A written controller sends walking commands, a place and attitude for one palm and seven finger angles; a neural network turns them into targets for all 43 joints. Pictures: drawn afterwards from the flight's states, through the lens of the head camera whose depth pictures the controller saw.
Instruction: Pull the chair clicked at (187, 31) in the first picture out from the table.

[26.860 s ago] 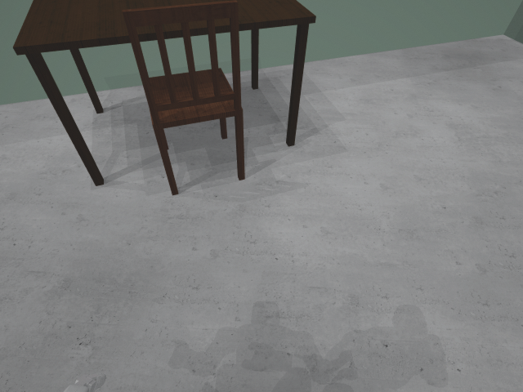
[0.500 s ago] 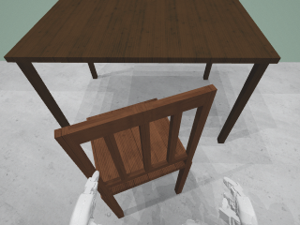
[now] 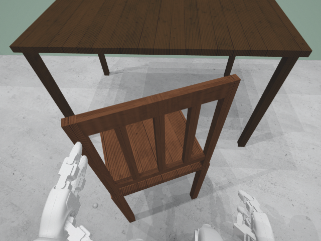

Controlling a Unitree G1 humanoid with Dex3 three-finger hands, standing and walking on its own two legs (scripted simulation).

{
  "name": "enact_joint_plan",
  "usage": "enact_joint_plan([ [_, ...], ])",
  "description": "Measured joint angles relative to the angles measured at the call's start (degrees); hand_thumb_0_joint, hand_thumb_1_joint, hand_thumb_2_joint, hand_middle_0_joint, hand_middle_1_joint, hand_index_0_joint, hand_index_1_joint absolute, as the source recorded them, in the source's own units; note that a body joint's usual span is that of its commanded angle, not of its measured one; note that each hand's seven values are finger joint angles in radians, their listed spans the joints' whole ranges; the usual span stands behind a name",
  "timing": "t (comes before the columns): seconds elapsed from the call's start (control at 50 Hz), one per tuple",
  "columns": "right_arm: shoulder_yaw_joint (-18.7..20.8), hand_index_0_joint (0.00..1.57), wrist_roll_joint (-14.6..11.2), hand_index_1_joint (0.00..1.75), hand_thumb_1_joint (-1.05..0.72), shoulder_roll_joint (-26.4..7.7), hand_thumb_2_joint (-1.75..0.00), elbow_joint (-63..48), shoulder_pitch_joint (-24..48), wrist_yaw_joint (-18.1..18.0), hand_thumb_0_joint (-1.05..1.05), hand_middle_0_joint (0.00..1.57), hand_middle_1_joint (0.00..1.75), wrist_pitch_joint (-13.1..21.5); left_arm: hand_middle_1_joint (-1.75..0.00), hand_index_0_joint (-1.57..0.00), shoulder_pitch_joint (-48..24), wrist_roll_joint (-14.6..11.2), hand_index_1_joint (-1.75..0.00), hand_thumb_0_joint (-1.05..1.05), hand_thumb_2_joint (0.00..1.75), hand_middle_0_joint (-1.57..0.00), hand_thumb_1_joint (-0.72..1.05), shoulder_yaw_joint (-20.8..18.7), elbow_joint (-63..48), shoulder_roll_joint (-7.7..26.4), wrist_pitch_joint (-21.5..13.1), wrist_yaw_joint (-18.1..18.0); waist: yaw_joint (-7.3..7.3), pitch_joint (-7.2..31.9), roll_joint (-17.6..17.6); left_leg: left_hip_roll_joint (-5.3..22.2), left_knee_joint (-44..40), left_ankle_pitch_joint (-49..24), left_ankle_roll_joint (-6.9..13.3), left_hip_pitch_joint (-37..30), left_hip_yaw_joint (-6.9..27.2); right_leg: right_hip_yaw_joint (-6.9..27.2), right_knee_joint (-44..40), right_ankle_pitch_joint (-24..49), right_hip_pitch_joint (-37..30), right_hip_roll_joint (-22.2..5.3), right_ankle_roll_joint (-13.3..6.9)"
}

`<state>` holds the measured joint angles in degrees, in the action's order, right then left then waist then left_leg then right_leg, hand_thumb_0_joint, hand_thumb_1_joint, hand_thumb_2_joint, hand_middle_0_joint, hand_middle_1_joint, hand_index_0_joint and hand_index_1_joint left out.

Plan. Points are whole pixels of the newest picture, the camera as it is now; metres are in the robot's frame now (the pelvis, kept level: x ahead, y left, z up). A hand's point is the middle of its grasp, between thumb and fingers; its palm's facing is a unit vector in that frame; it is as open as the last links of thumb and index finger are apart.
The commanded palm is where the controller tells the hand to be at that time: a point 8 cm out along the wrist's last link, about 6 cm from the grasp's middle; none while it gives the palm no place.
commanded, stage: draw the hand back to the body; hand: left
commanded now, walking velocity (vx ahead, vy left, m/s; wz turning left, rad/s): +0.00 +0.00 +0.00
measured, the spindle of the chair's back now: (160, 146) +0.38 +0.03 -0.01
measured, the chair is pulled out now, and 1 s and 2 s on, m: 0.26 0.26 0.26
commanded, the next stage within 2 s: step back with the hand held close in 1.20 s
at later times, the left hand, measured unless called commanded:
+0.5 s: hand (32, 179) +0.20 +0.22 +0.17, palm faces +0.37 -0.83 -0.41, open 14.0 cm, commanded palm +0.15 +0.27 +0.19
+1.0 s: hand out of the picture +0.23 +0.27 +0.24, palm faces +0.50 -0.76 -0.42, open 7.8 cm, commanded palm +0.17 +0.31 +0.25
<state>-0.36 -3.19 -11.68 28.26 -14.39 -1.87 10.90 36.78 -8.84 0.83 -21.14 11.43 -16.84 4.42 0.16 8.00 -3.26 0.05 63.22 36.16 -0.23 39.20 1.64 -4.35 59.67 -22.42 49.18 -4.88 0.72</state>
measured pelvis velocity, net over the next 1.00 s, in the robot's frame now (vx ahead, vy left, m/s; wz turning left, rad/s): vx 0.03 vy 0.01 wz -0.02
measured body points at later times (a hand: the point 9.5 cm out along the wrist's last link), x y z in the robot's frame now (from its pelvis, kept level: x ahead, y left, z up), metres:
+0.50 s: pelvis +0.03 -0.01 +0.06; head +0.01 -0.04 +0.51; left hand +0.18 +0.27 +0.19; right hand +0.21 -0.23 -0.02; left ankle -0.05 +0.12 -0.66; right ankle +0.07 -0.13 -0.66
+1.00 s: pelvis +0.03 +0.01 +0.08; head +0.02 -0.03 +0.52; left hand +0.19 +0.31 +0.26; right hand +0.21 -0.23 -0.01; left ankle -0.05 +0.12 -0.66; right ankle +0.07 -0.13 -0.66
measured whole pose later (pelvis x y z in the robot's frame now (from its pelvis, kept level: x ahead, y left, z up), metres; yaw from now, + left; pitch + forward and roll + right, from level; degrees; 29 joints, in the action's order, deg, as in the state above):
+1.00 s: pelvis +0.03 +0.01 +0.08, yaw -1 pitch -3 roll -1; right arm 0.4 -1.1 -13.4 37.9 -11.6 -3.5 10.1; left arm 28.0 -2.7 -20.5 -21.9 18.2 -6.7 -10.1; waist 2.8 -1.1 -5.4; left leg 0.6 24.6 21.0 0.2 0.3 0.1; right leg -4.3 26.0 -10.7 11.7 -3.0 1.4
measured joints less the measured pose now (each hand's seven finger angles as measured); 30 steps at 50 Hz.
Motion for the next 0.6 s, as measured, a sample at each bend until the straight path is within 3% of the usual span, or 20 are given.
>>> enact_joint_plan([
  [0.14, -0.54, 0.20, -1.07, 0.30, -0.90, -0.37, -0.90, 0.49, -0.63, -2.13, 0.02, 0.20, 0.30, 0.85, -0.01, -0.03, 1.38, -4.35, -0.02, -0.01, 0.22, -0.01, -0.52, -4.55, -1.71, 1.50, 5.43, 2.13, -0.18, 0.01, -0.73, 0.18, -6.17, -2.61, -0.24, -5.66, 0.47, -0.74, -5.63, 1.74, -5.95, 0.26, -0.19],
  [0.22, -0.06, 0.20, -0.26, 0.30, -0.90, -0.60, -0.90, 0.10, -1.20, -3.70, 0.02, 0.20, 0.30, -0.67, -0.02, -0.03, 1.22, 2.46, -0.03, -0.01, 0.26, -0.03, -0.44, -6.53, -3.14, 4.71, 11.39, -6.49, 0.39, -0.97, -0.60, 0.33, -10.89, -4.21, -0.57, -11.25, 0.63, -1.09, -9.55, 2.69, -11.43, 0.49, -0.40],
  [0.32, 0.38, 0.20, 0.39, 0.30, -0.90, -1.40, -0.90, 0.87, -1.01, -4.51, 0.02, 0.20, 0.30, -1.79, -0.05, -0.05, 2.32, 5.50, -0.06, -0.01, 0.32, -0.04, -0.29, -7.38, -3.93, 4.61, 15.13, -12.77, 0.68, -2.22, -1.64, 0.41, -17.30, -6.44, -0.41, -18.66, 0.71, -1.44, -15.17, 4.20, -18.77, 0.71, -0.25],
  [0.44, 0.01, 0.20, 0.84, 0.30, -0.90, -1.74, -0.90, 3.33, 0.13, -4.68, 0.02, 0.20, 0.30, -1.74, -0.09, -0.07, -0.51, 6.73, -0.10, -0.01, 0.42, -0.07, -0.09, -8.68, -1.74, 4.88, 15.25, -14.91, 1.79, -4.36, -1.73, 0.38, -23.79, -8.87, -0.31, -26.07, 0.51, -1.47, -20.31, 5.74, -25.72, 0.86, -0.11],
  [0.6, -0.56, 0.20, 1.59, 0.30, -0.90, -1.09, -0.90, 5.92, 1.61, -3.50, 0.02, 0.20, 0.30, -0.21, -0.15, -0.11, -4.01, 6.89, -0.16, 0.00, 0.56, -0.11, 0.19, -13.33, -1.39, 6.05, 13.71, -15.24, 2.26, -6.40, -2.07, 0.70, -30.92, -11.66, -0.31, -33.02, -0.06, -1.20, -26.23, 7.92, -32.03, 1.47, -0.07],
])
